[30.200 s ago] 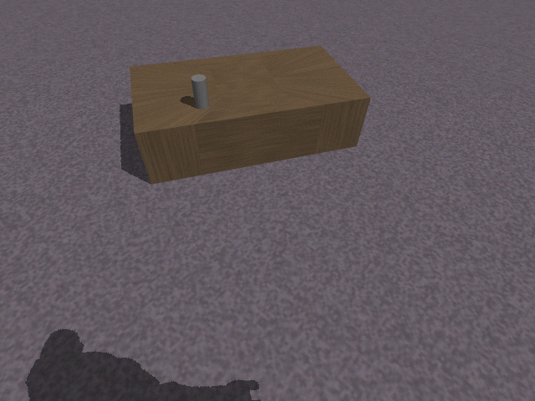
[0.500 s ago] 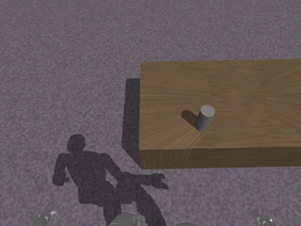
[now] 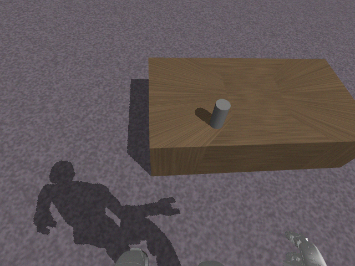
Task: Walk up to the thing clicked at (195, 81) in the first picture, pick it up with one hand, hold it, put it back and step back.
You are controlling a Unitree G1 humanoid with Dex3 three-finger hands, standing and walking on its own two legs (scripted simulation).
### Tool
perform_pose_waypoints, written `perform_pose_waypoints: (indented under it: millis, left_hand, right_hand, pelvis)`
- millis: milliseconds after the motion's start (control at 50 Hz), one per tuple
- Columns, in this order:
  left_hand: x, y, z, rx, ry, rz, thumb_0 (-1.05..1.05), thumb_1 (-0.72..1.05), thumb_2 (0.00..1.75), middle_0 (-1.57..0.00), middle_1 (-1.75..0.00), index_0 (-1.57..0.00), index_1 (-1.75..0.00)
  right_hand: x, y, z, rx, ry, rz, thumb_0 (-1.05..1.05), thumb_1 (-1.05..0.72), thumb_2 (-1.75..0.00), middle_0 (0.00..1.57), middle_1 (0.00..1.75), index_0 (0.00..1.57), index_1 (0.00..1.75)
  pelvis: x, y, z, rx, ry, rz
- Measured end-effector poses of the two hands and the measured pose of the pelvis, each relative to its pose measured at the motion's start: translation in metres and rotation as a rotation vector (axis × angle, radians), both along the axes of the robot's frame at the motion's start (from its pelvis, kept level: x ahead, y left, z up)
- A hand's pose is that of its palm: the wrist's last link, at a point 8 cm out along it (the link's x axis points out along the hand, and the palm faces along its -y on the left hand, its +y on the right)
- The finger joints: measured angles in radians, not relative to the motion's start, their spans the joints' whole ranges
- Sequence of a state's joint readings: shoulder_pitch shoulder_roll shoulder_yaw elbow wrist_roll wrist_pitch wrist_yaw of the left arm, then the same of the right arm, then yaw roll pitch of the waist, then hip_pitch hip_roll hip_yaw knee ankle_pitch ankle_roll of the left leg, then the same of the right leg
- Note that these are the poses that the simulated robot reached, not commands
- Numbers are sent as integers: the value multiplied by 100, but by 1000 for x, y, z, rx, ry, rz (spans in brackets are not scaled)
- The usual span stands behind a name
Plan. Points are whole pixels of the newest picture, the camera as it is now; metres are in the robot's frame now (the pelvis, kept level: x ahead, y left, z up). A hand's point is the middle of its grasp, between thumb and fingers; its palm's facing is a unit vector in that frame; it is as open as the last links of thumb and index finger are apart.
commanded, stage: step back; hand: right
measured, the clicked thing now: (219, 114) +0.79 -0.22 -0.35
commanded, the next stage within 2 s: stand in 1.98 s
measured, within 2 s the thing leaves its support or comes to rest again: neither
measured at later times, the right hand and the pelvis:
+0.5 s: hand out of the picture -0.05 -0.28 -0.14, palm faces -0.12 +0.91 -0.41, open 7.4 cm; pelvis -0.15 -0.03 +0.00, yaw +5 degrees
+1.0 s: hand out of the picture -0.20 -0.34 -0.16, palm faces -0.17 +0.90 -0.39, open 7.4 cm; pelvis -0.32 -0.08 +0.00, yaw +7 degrees
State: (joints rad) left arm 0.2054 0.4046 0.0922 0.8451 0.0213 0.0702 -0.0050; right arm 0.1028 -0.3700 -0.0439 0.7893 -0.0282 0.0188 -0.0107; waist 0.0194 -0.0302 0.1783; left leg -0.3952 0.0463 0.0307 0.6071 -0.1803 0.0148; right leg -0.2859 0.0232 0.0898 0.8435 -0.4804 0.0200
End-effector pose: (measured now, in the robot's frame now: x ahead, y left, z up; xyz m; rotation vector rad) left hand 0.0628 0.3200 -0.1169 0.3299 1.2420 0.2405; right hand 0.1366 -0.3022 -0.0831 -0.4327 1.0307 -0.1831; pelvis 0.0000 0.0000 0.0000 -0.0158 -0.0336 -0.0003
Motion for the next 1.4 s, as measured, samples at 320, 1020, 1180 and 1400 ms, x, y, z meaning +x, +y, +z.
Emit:
perform_pose_waypoints:
  millis: [320, 1020, 1180, 1400]
  left_hand:
    - [-77, -25, 27, 65, -116, 5, 0, 90, 89, -21, -30, -21, -31]
    - [-341, -67, 18, 80, -85, 77, 0, 90, 89, -21, -30, -21, -31]
    - [-385, -69, 10, 21, -67, 117, 0, 91, 89, -20, -30, -20, -30]
    - [-426, -93, 13, 1, -41, 126, 0, 91, 89, -20, -30, -20, -30]
  right_hand:
    - [-140, -31, -28, 22, 167, -29, 1, -90, -90, 20, 30, 20, 30]
    - [-342, -75, -36, 20, 176, 54, 1, -90, -90, 20, 30, 20, 30]
    - [-384, -57, -23, 55, 151, 55, 1, -90, -90, 21, 30, 21, 30]
    - [-381, -71, -20, 78, 94, 47, 1, -90, -90, 20, 30, 20, 30]
  pelvis:
    - [-92, -23, 1, 36, 9, 72]
    - [-321, -76, -7, 29, 12, 133]
    - [-354, -75, 2, 32, -14, 127]
    - [-367, -84, 6, 4, -18, 116]
